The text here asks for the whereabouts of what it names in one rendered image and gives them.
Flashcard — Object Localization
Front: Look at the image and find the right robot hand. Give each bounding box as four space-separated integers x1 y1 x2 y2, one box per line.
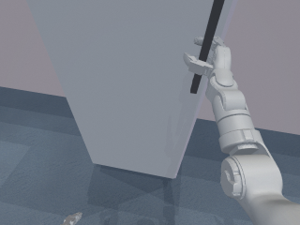
183 36 232 80

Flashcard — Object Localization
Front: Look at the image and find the left robot hand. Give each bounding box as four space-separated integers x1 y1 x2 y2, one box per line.
60 212 83 225

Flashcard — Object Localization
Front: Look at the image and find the handle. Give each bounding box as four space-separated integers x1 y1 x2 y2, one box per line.
190 0 225 94

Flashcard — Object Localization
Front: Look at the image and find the robot right forearm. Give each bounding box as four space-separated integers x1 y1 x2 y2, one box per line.
205 67 283 190

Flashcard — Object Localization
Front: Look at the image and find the fridge door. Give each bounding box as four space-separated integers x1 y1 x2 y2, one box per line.
26 0 233 179

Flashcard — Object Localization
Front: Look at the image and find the robot right upper arm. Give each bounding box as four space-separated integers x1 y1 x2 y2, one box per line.
220 154 300 225

